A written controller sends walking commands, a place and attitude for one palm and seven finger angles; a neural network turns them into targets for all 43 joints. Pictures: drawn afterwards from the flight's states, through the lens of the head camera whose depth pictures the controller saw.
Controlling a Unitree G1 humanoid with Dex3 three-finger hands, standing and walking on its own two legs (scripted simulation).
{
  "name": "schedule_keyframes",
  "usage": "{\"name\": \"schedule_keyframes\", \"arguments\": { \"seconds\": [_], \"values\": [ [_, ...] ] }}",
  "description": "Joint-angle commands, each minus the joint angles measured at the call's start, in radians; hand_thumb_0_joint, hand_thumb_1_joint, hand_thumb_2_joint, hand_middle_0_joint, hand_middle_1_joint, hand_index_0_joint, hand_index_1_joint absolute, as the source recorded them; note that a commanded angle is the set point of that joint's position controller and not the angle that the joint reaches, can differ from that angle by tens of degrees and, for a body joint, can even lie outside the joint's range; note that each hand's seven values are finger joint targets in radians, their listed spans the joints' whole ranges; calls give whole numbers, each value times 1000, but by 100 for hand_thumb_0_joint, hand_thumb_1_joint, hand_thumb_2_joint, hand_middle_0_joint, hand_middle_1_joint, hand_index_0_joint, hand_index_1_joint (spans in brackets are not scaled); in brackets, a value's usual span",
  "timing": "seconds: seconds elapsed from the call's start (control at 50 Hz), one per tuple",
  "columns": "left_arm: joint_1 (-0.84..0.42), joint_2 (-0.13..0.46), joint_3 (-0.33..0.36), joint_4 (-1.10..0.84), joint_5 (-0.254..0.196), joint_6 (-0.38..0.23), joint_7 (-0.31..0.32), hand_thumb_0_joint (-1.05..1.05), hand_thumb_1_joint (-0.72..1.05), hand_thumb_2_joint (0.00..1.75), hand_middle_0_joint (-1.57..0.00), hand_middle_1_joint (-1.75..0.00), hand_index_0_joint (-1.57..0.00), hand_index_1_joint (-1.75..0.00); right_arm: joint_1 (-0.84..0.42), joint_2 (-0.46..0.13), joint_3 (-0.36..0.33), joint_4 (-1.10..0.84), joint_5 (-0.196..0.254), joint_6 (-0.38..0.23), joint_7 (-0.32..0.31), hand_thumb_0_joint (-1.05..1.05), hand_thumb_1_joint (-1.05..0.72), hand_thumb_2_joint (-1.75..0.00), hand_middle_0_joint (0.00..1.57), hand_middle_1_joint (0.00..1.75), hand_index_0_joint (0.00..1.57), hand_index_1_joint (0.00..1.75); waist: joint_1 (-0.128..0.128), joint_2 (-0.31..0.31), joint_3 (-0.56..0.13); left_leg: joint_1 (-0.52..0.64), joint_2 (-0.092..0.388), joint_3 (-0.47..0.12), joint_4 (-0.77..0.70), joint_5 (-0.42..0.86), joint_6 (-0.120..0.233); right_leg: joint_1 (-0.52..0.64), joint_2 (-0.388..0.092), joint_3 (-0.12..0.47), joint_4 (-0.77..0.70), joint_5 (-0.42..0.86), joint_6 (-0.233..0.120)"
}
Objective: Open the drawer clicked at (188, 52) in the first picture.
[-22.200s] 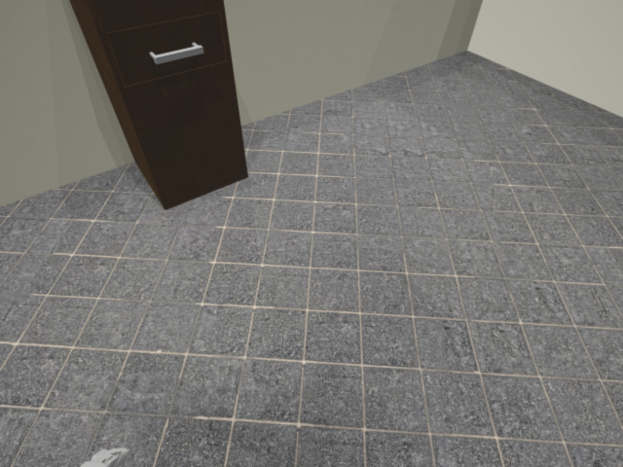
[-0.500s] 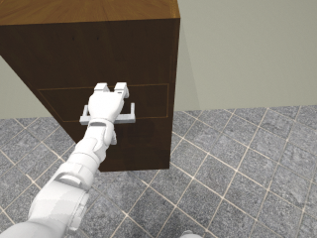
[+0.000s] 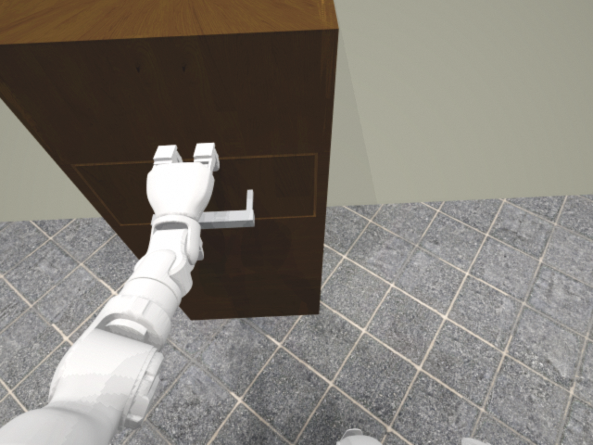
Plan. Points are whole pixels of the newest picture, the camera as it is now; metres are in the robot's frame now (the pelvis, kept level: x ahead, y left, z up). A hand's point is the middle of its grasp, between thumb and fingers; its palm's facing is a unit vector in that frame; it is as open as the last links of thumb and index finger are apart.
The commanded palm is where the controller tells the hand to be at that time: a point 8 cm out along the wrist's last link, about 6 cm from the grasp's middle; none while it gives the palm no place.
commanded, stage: move the hooked fingers above the handle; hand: left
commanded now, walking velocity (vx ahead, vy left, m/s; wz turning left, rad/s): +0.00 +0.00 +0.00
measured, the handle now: (205, 209) +0.50 +0.15 -0.05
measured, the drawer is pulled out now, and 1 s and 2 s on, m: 0.00 0.00 0.00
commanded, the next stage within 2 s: none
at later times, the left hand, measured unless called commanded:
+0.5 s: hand (198, 208) +0.46 +0.14 +0.01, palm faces +0.07 +0.04 -1.00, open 13.9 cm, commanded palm +0.43 +0.17 +0.06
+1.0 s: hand (189, 207) +0.47 +0.16 +0.01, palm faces +0.10 +0.00 -1.00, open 13.7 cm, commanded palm +0.43 +0.17 +0.06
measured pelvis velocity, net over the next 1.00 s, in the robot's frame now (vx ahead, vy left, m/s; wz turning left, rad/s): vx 0.00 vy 0.01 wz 0.01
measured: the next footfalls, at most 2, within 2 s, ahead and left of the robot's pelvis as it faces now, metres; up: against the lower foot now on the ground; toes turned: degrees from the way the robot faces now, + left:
none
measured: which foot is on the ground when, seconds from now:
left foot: down 0.00-1.00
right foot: down 0.00-1.00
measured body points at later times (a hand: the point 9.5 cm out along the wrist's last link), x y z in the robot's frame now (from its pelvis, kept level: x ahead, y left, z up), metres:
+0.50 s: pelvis +0.00 +0.00 +0.00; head +0.08 -0.02 +0.44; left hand +0.45 +0.14 +0.07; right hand +0.07 -0.25 -0.15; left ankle -0.03 +0.08 -0.70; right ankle +0.01 -0.09 -0.70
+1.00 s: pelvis +0.00 +0.01 -0.01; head +0.09 -0.01 +0.43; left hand +0.46 +0.16 +0.06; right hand +0.05 -0.26 -0.15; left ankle -0.03 +0.08 -0.70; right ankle +0.01 -0.09 -0.70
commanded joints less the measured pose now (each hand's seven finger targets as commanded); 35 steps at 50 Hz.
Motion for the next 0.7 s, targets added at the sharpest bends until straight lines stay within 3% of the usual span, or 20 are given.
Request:
{"name": "schedule_keyframes", "arguments": {
  "seconds": [0.0, 0.04, 0.08, 0.1, 0.14, 0.2, 0.26, 0.3, 0.34, 0.38, 0.42, 0.46, 0.48, 0.54, 0.58, 0.64, 0.68],
  "values": [
    [-343, 211, 36, -57, -51, 176, -33, 0, -50, 30, -30, -120, -30, -120, 78, -128, -38, -91, 22, 8, -9, 0, -90, -90, 20, 30, 20, 30, -1, -147, -423, 116, -9, -10, -120, 362, -21, 428, -2, 34, -110, 405, 9],
    [-390, 131, -48, -107, -105, 161, -134, 0, -50, 30, -30, -120, -30, -120, 80, -135, -45, -105, 34, 12, -26, 0, -90, -90, 20, 30, 20, 30, -40, -175, -408, 153, -6, -15, -133, 346, -9, 443, -8, 40, -140, 416, 21],
    [-442, 62, -114, -235, -149, 61, -225, 0, -50, 30, -30, -120, -30, -120, 87, -136, -51, -115, 30, -7, -45, 0, -90, -90, 20, 30, 20, 30, -70, -182, -420, 206, -5, -32, -132, 349, 4, 451, -16, 49, -153, 426, 25],
    [-439, 53, -125, -279, -156, -2, -258, 0, -50, 30, -30, -120, -30, -120, 94, -133, -54, -113, 26, -20, -55, 0, -90, -90, 20, 30, 20, 30, -71, -153, -410, 229, -7, -40, -129, 351, 8, 437, -19, 51, -155, 417, 25],
    [-458, 81, -117, -364, -133, -135, -283, 0, -50, 30, -30, -120, -30, -120, 118, -126, -52, -97, 13, -43, -70, 0, -90, -90, 20, 30, 20, 30, -68, -99, -414, 271, -7, -62, -109, 378, 8, 382, -21, 52, -135, 403, 17],
    [-469, 187, -18, -418, -47, -259, -203, 0, -50, 30, -30, -120, -30, -120, 150, -106, -51, -68, 1, -53, -65, 0, -90, -90, 20, 30, 20, 30, -29, 26, -396, 285, 2, -86, -66, 421, -12, 238, -15, 41, -90, 331, -7],
    [-395, 274, 116, -332, 9, -233, -47, 0, -50, 30, -30, -120, -30, -120, 138, -99, -44, -51, -16, -49, -37, 0, -90, -90, 20, 30, 20, 30, 13, 41, -368, 196, 4, -92, -30, 471, -38, 169, -2, 8, -26, 304, -23],
    [-334, 293, 163, -225, 5, -133, 36, 0, -50, 30, -30, -120, -30, -120, 109, -100, -35, -51, -24, -39, -15, 0, -90, -90, 20, 30, 20, 30, 28, -8, -347, 98, -5, -72, -24, 444, -41, 201, 2, 3, -6, 324, -22],
    [-300, 273, 144, -153, -5, -11, 82, 0, -50, 30, -30, -120, -30, -120, 82, -104, -33, -70, -19, -28, -3, 0, -90, -90, 20, 30, 20, 30, 34, -58, -361, 52, -13, -40, -39, 400, -38, 260, 4, 8, -19, 342, -16],
    [-304, 236, 94, -54, -7, 116, 68, 0, -50, 30, -30, -120, -30, -120, 67, -114, -31, -73, -6, -7, 9, 0, -90, -90, 20, 30, 20, 30, 24, -71, -382, 56, -15, -21, -61, 392, -38, 307, 6, 10, -41, 371, -11],
    [-374, 300, 97, -75, -17, 186, 26, 0, -50, 30, -30, -120, -30, -120, 81, -130, -31, -80, 13, 19, 2, 0, -90, -90, 20, 30, 20, 30, 15, -128, -440, 87, -8, -16, -92, 397, -31, 390, 4, 21, -69, 408, 2],
    [-407, 335, 98, -65, -59, 238, -28, 0, -50, 30, -30, -120, -30, -120, 50, -129, -22, -92, 30, 40, -22, 0, -90, -90, 20, 30, 20, 30, 9, -182, -441, 75, -13, -5, -126, 339, -20, 480, -5, 45, -108, 407, 20],
    [-414, 332, 96, -90, -89, 228, -68, 0, -50, 30, -30, -120, -30, -120, 45, -132, -22, -105, 34, 42, -37, 0, -90, -90, 20, 30, 20, 30, 6, -187, -443, 77, -15, -8, -136, 322, -14, 509, -11, 54, -124, 408, 24],
    [-382, 309, 68, -116, -117, 142, -176, 0, -50, 30, -30, -120, -30, -120, 60, -135, -18, -114, 42, 30, -75, 0, -90, -90, 20, 30, 20, 30, -12, -187, -374, 93, -11, -10, -162, 279, 0, 519, -23, 62, -156, 388, 28],
    [-395, 193, -24, -205, -103, 20, -234, 0, -50, 30, -30, -120, -30, -120, 79, -126, -28, -125, 35, 1, -87, 0, -90, -90, 20, 30, 20, 30, -31, -146, -367, 155, -6, -23, -156, 295, 6, 467, -22, 61, -161, 376, 19],
    [-330, 104, -86, -239, -70, -143, -258, 0, -50, 30, -30, -120, -30, -120, 117, -114, -40, -105, 24, -39, -83, 0, -90, -90, 20, 30, 20, 30, -38, -73, -300, 211, 4, -49, -121, 304, -1, 309, -15, 47, -152, 294, 4],
    [-386, 52, -119, -264, -56, -207, -230, 0, -50, 30, -30, -120, -30, -120, 138, -103, -47, -86, 20, -57, -66, 0, -90, -90, 20, 30, 20, 30, -55, -24, -276, 241, 10, -69, -90, 321, -10, 195, -10, 34, -131, 239, -6]
  ]
}}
